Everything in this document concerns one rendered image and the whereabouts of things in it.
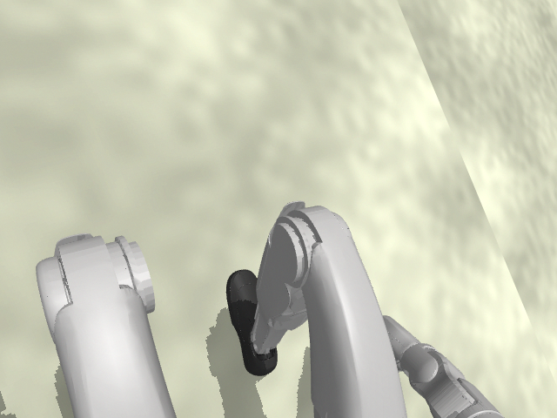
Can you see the right robot foot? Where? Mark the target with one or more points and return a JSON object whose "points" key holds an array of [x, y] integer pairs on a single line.
{"points": [[242, 302]]}

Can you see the right robot hand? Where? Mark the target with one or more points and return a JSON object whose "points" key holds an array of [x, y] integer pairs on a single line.
{"points": [[400, 338]]}

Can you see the right robot arm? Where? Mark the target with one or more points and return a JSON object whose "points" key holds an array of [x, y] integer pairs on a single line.
{"points": [[443, 386]]}

